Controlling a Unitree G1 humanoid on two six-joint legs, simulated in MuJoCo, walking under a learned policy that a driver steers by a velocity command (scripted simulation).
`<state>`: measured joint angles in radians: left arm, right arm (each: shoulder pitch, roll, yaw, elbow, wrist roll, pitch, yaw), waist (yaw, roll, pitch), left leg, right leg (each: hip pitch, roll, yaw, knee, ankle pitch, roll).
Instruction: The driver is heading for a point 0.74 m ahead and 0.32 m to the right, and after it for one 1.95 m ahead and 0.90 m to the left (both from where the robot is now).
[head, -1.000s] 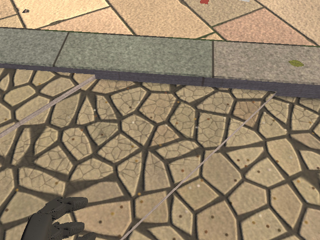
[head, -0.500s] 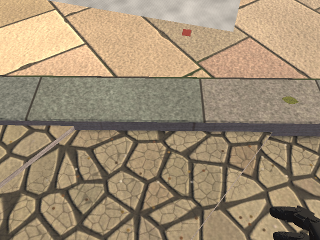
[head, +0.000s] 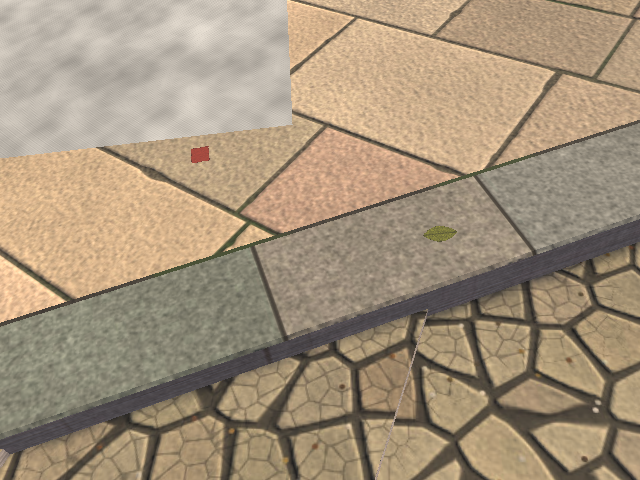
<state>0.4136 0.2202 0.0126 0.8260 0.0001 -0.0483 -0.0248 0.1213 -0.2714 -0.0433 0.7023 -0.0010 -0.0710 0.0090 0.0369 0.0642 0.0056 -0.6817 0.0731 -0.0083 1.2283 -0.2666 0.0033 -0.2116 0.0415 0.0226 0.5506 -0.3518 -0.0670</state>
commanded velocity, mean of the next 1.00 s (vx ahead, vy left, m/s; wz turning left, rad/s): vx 0.50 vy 0.00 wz -0.60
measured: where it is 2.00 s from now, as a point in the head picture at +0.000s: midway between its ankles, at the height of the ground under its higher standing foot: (573, 309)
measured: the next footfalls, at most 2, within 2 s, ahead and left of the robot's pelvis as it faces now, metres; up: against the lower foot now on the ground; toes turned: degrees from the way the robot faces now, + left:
left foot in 0.24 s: +0.35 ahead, +0.11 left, +0.03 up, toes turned -9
right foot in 0.74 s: +0.41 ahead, -0.19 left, +0.00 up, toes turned -29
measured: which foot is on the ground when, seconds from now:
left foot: up 0.00-0.22, down 0.24-0.74, up 0.76-1.00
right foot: down 0.00-0.26, up 0.28-0.72, down 0.74-1.00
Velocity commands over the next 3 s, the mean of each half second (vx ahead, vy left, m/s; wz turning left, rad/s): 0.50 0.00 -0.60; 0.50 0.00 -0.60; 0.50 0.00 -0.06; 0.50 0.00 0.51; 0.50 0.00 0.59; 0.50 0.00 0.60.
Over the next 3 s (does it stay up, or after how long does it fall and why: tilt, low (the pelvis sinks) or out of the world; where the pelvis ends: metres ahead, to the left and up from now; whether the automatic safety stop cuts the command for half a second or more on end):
stays up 1.53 -0.49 0.12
